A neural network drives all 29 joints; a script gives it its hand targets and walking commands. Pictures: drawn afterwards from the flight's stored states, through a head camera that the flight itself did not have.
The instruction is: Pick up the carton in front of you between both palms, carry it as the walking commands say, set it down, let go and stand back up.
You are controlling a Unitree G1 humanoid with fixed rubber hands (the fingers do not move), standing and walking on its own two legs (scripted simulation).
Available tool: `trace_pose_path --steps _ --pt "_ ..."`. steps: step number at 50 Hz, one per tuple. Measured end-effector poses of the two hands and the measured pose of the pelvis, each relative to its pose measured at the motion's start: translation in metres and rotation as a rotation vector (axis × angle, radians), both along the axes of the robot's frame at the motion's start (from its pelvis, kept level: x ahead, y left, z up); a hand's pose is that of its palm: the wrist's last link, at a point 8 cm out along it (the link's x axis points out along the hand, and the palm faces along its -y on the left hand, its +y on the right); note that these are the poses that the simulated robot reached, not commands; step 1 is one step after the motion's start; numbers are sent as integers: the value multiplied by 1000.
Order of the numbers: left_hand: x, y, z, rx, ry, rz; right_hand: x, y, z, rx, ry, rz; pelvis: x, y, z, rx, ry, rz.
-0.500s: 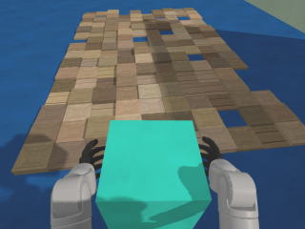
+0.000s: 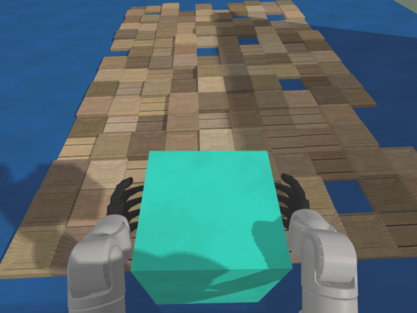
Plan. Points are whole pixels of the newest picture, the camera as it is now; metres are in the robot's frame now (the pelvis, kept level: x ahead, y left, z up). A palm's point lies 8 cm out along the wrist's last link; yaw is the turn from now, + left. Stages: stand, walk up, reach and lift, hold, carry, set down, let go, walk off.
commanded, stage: carry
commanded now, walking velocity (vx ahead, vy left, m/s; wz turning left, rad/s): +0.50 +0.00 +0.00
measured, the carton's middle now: (208, 232) +0.28 +0.01 +0.02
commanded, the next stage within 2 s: none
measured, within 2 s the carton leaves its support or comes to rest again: neither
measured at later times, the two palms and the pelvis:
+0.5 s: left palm (147, 66) +0.69 +0.16 +0.15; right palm (262, 66) +0.67 -0.14 +0.16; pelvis +0.32 +0.03 -0.01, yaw -2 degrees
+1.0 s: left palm (166, 21) +1.06 +0.15 +0.13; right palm (247, 19) +1.07 -0.15 +0.13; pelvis +0.67 -0.01 -0.02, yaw -2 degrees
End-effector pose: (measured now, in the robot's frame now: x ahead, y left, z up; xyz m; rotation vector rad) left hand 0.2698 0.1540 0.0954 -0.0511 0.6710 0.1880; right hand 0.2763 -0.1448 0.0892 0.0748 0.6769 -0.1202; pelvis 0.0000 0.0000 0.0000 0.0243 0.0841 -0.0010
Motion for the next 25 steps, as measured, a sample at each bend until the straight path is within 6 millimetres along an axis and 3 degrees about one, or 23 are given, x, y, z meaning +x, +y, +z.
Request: trace_pose_path --steps 8,16,21,25 --pt "143 17 0 -47 -117 -58 124 17 13 -24 -117 -72 125 29 -33 -4 -35 -34" --pt "266 15 26 -47 -58 -113 231 16 35 -32 -58 -121 209 43 -9 -29 -10 -52" --pt "350 11 50 -1 -76 -129 318 13 60 -68 -74 -86 270 40 -3 -34 -3 -37" --pt "420 7 57 30 -53 -124 395 7 66 -86 -51 -46 325 30 -8 -27 -2 -26"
